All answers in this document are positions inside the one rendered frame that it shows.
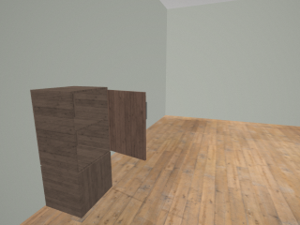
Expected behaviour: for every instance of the cupboard door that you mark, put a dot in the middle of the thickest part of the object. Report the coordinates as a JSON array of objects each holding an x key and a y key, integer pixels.
[{"x": 127, "y": 122}]

